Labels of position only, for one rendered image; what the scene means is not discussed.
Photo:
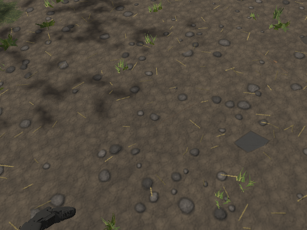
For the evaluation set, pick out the left robot hand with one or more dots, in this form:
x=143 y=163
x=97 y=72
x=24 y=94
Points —
x=47 y=217

